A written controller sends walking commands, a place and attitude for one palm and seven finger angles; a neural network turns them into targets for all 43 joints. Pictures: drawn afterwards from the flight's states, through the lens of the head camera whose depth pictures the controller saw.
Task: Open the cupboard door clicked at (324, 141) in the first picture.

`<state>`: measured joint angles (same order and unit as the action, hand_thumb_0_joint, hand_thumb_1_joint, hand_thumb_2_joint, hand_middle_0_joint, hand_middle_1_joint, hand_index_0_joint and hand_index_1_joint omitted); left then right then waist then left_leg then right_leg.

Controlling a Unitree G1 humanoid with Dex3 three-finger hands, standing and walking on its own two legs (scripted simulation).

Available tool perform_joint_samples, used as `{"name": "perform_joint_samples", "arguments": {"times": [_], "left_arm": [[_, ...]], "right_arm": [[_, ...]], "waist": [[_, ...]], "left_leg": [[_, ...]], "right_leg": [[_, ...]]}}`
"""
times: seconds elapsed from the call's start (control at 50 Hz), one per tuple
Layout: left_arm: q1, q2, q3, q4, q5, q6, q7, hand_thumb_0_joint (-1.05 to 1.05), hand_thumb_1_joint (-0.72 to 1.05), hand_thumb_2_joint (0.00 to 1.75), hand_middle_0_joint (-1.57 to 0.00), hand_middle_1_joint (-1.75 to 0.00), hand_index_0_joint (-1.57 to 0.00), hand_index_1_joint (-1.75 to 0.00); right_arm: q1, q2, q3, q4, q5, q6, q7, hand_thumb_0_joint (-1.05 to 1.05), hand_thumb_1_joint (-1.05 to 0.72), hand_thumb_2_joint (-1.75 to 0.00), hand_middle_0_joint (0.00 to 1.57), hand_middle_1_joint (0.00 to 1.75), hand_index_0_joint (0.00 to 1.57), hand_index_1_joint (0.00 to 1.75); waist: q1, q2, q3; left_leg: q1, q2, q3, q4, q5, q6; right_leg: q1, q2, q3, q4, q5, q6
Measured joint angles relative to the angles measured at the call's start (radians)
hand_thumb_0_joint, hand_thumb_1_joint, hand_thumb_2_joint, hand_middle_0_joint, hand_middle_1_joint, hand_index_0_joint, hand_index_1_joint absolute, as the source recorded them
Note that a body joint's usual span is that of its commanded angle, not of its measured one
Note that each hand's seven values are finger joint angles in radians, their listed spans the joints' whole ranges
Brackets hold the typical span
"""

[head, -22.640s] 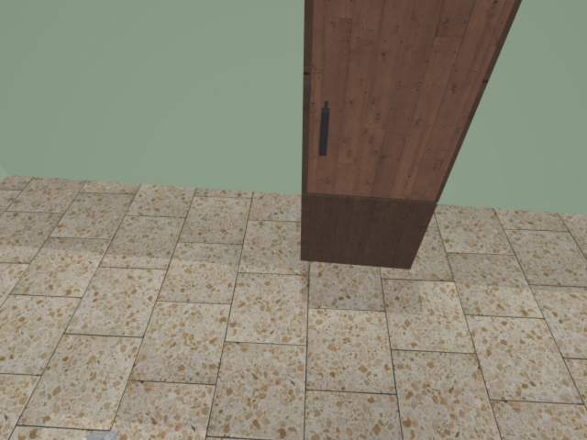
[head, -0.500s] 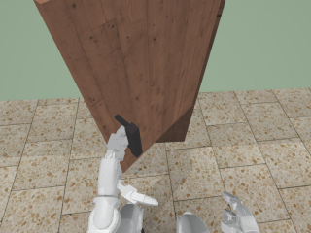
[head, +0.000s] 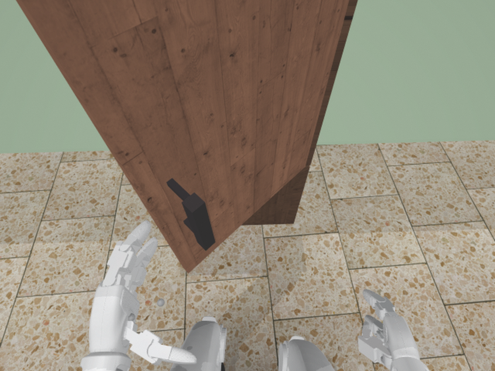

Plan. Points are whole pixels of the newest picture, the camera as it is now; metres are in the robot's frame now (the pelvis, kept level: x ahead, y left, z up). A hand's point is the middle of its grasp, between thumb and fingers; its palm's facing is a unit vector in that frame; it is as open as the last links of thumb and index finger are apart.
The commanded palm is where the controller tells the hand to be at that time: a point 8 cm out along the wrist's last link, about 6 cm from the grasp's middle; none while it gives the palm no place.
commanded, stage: slide the hand sideways off the handle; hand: left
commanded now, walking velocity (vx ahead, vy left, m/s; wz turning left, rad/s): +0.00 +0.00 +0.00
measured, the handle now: (191, 216) +0.34 +0.11 +0.05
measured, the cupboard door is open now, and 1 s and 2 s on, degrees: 43 43 43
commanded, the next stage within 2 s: draw the hand back to the body in 0.10 s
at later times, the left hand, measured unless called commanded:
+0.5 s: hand (109, 302) +0.20 +0.18 +0.10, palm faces +0.09 -0.99 -0.04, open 16.3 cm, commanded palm +0.17 +0.23 +0.11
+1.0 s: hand (4, 277) +0.20 +0.25 +0.18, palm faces +0.24 -0.89 -0.38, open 13.9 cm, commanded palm +0.17 +0.29 +0.22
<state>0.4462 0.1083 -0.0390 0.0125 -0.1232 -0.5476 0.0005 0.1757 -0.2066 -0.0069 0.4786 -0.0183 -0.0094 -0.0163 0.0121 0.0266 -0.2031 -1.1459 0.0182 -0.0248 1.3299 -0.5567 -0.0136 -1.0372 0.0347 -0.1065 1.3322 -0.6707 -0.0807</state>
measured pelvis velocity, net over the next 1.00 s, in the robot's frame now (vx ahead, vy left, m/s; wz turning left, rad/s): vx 0.03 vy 0.03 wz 0.00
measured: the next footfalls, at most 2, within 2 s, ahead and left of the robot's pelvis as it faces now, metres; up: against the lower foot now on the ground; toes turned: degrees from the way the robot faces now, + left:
none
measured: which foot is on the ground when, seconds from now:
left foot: down 0.00-1.00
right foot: down 0.00-1.00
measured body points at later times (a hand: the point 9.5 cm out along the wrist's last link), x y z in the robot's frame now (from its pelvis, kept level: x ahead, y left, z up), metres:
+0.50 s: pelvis +0.00 +0.02 +0.03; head +0.06 +0.01 +0.48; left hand +0.19 +0.23 +0.10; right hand +0.18 -0.20 -0.06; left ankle +0.04 +0.13 -0.61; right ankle -0.02 -0.07 -0.61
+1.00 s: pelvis +0.03 +0.03 +0.10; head +0.02 +0.01 +0.55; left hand +0.19 +0.29 +0.20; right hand +0.22 -0.19 +0.03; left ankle +0.04 +0.13 -0.61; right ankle -0.02 -0.07 -0.61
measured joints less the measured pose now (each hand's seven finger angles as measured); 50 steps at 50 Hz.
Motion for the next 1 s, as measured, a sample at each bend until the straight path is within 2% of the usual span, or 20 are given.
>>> {"name": "perform_joint_samples", "arguments": {"times": [0.08, 0.14, 0.24, 0.3, 0.44, 0.62, 0.72, 0.78, 0.84, 0.9, 1.0], "left_arm": [[0.022, 0.016, 0.044, -0.020, -0.041, 0.003, -0.047, -0.01, -0.50, 0.30, -0.16, -0.30, -0.18, -0.31], [0.036, 0.023, 0.052, -0.035, -0.063, 0.006, -0.083, -0.01, -0.50, 0.30, -0.16, -0.30, -0.16, -0.31], [0.025, 0.024, 0.038, -0.056, -0.069, 0.024, -0.103, -0.01, -0.50, 0.30, -0.15, -0.30, -0.15, -0.30], [0.020, 0.035, 0.039, -0.098, -0.063, 0.065, -0.092, -0.01, -0.50, 0.30, -0.15, -0.30, -0.15, -0.30], [0.079, 0.059, 0.071, -0.209, -0.076, 0.150, -0.059, -0.01, -0.50, 0.30, -0.15, -0.30, -0.15, -0.30], [0.131, 0.086, 0.087, -0.242, -0.099, 0.191, -0.081, -0.01, -0.50, 0.30, -0.15, -0.30, -0.15, -0.30], [0.151, 0.104, 0.121, -0.278, -0.120, 0.215, -0.098, -0.01, -0.47, 0.31, -0.15, -0.30, -0.15, -0.30], [0.167, 0.161, 0.121, -0.316, -0.019, 0.324, -0.016, -0.01, -0.42, 0.34, -0.16, -0.30, -0.15, -0.30], [0.201, 0.193, 0.114, -0.345, 0.038, 0.433, 0.060, -0.01, -0.34, 0.37, -0.16, -0.30, -0.15, -0.30], [0.214, 0.207, 0.111, -0.361, 0.062, 0.500, 0.105, -0.01, -0.25, 0.41, -0.16, -0.30, -0.16, -0.30], [0.194, 0.213, 0.136, -0.376, 0.074, 0.543, 0.137, 0.00, -0.09, 0.47, -0.17, -0.30, -0.17, -0.30]], "right_arm": [[0.000, -0.006, -0.007, 0.008, 0.005, -0.010, -0.011, 0.01, -0.91, -0.90, 0.20, 0.30, 0.20, 0.30], [0.001, -0.011, -0.008, 0.010, 0.008, -0.018, -0.020, 0.01, -0.91, -0.90, 0.20, 0.30, 0.20, 0.30], [0.004, -0.014, -0.009, 0.009, 0.009, -0.033, -0.029, 0.01, -0.91, -0.90, 0.20, 0.30, 0.20, 0.30], [0.011, -0.006, -0.009, 0.001, 0.014, -0.026, -0.033, 0.01, -0.91, -0.90, 0.20, 0.30, 0.20, 0.30], [0.049, 0.015, 0.012, -0.021, 0.034, -0.004, -0.043, 0.01, -0.91, -0.90, 0.20, 0.30, 0.20, 0.30], [0.085, -0.007, 0.029, -0.051, 0.041, -0.026, -0.055, 0.01, -0.90, -0.90, 0.20, 0.30, 0.20, 0.30], [0.089, -0.016, 0.024, -0.053, 0.049, -0.030, -0.056, 0.01, -0.90, -0.90, 0.20, 0.30, 0.20, 0.30], [0.097, -0.013, 0.024, -0.057, 0.052, -0.003, -0.080, 0.01, -0.90, -0.90, 0.20, 0.30, 0.20, 0.30], [0.097, -0.014, 0.034, -0.063, 0.054, 0.020, -0.098, 0.01, -0.90, -0.90, 0.20, 0.30, 0.20, 0.30], [0.099, -0.018, 0.046, -0.064, 0.052, 0.020, -0.109, 0.01, -0.90, -0.90, 0.20, 0.30, 0.20, 0.30], [0.096, -0.023, 0.063, -0.036, 0.050, 0.001, -0.110, 0.01, -0.90, -0.90, 0.20, 0.30, 0.20, 0.30]], "waist": [[0.003, 0.005, -0.001], [0.004, 0.009, -0.002], [0.005, 0.012, -0.004], [0.007, 0.011, 0.001], [0.000, 0.027, 0.015], [-0.007, 0.033, 0.024], [-0.005, 0.031, 0.028], [0.009, 0.025, 0.025], [0.008, 0.035, 0.032], [0.012, 0.043, 0.045], [0.023, 0.046, 0.069]], "left_leg": [[-0.015, 0.001, -0.007, 0.015, -0.003, -0.002], [-0.025, 0.000, -0.011, 0.025, -0.004, -0.001], [-0.046, 0.001, -0.011, 0.045, -0.006, 0.004], [-0.034, 0.003, -0.009, 0.042, -0.005, 0.008], [0.096, 0.000, -0.006, -0.068, 0.029, 0.018], [0.244, -0.006, -0.005, -0.192, 0.066, 0.030], [0.317, -0.008, -0.002, -0.241, 0.074, 0.035], [0.387, -0.011, 0.011, -0.302, 0.089, 0.037], [0.476, -0.016, 0.022, -0.382, 0.113, 0.043], [0.555, -0.022, 0.030, -0.458, 0.139, 0.048], [0.670, -0.031, 0.037, -0.560, 0.174, 0.052]], "right_leg": [[-0.011, 0.001, -0.007, 0.012, -0.004, -0.002], [-0.019, 0.001, -0.011, 0.018, -0.005, -0.001], [-0.037, 0.002, -0.012, 0.034, -0.004, 0.002], [-0.025, 0.003, -0.009, 0.028, 0.000, 0.005], [0.108, 0.004, -0.002, -0.096, 0.046, 0.019], [0.262, 0.003, 0.003, -0.240, 0.096, 0.033], [0.337, 0.003, 0.008, -0.298, 0.111, 0.039], [0.401, 0.000, 0.022, -0.354, 0.129, 0.042], [0.486, -0.004, 0.035, -0.435, 0.158, 0.050], [0.563, -0.008, 0.044, -0.511, 0.187, 0.056], [0.676, -0.016, 0.053, -0.614, 0.225, 0.062]]}}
